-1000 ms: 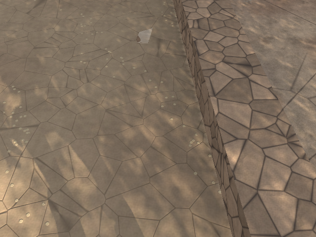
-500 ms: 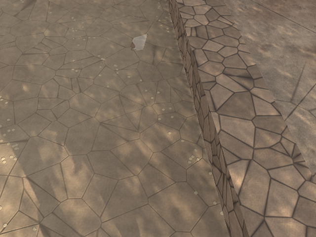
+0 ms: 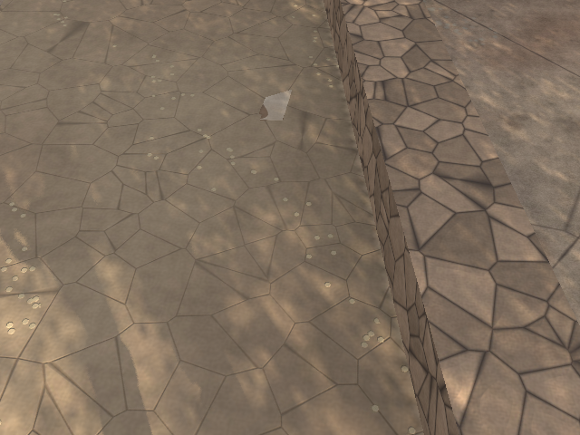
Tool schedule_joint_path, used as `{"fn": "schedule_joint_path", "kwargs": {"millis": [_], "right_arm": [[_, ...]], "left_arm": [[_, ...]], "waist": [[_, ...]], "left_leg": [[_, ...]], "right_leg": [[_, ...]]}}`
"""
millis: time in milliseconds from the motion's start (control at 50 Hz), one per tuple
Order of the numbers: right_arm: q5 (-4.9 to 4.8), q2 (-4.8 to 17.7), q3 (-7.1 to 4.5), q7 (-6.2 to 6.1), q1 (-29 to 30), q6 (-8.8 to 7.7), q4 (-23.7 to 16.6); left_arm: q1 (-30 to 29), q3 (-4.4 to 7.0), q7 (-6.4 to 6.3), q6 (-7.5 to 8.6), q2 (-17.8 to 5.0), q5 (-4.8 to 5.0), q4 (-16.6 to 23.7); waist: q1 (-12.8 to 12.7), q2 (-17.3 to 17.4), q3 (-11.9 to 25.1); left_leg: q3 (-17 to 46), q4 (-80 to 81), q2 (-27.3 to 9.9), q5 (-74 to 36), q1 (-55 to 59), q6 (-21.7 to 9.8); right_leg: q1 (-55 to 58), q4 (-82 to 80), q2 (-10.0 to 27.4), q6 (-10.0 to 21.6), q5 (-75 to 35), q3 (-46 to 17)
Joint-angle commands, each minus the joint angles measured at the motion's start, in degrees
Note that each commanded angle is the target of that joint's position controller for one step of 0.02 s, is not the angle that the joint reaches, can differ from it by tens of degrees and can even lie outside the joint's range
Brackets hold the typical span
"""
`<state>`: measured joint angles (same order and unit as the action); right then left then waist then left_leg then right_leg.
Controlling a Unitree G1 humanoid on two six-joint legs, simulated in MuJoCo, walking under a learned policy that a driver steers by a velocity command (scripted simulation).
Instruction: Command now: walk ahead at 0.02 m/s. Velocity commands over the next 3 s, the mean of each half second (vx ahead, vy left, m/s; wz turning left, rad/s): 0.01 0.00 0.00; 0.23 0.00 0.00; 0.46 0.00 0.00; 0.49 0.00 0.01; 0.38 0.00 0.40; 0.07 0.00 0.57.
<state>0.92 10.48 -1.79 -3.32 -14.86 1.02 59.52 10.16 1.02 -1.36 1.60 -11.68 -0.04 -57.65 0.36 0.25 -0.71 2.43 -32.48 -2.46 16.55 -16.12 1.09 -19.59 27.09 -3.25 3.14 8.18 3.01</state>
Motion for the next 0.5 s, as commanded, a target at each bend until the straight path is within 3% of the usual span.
{"fn": "schedule_joint_path", "kwargs": {"millis": [20, 60, 140, 300, 500], "right_arm": [[-0.44, 6.3, -1.37, 0.18, -6.4, -0.99, 0.8], [-0.53, 5.6, -1.36, 0.38, -4.1, -2.58, 0.7], [-0.93, 4.5, -1.2, 0.64, -4.8, -3.85, 0.8], [-0.99, 4.6, -1.09, 0.92, -7.7, -3.56, 1.1], [-0.99, 3.4, -1.12, 0.98, -7.7, -2.91, 0.8]], "left_arm": [[-0.4, 1.54, -1.01, 0.25, -6.7, 0.06, 2.4], [1.7, 1.43, -1.38, 0.27, -5.3, -0.21, 1.5], [3.3, 1.35, -1.14, 0.3, -4.6, -0.42, -0.2], [3.7, 1.3, -0.82, 0.04, -4.5, 0.0, -2.0], [3.2, 1.57, -1.35, -0.8, -4.9, 0.27, -3.5]], "waist": [[0.4, 3.9, -4.8], [-1.1, 6.3, -3.0], [-1.1, 3.0, -1.9], [-0.1, 0.1, 0.3], [-0.3, 0.1, -0.5]], "left_leg": [[1.0, 11.5, -0.5, 11.4, -5.7, -4.0], [1.7, 13.6, -0.9, 9.7, -7.2, -3.0], [1.6, 12.6, -0.4, 3.9, -4.7, -2.8], [0.3, 9.6, 0.4, -8.8, 0.3, -3.3], [-0.4, 9.2, 1.0, -13.4, 1.7, -3.4]], "right_leg": [[1.1, -8.8, 5.6, -0.9, 18.0, -7.2], [6.4, -4.9, 4.8, -0.1, 10.8, -5.7], [7.4, -2.9, 4.6, 0.3, 5.1, -4.9], [9.2, 0.1, 4.9, -0.3, -6.9, -4.6], [9.8, 1.3, 5.2, -0.8, -9.5, -4.9]]}}
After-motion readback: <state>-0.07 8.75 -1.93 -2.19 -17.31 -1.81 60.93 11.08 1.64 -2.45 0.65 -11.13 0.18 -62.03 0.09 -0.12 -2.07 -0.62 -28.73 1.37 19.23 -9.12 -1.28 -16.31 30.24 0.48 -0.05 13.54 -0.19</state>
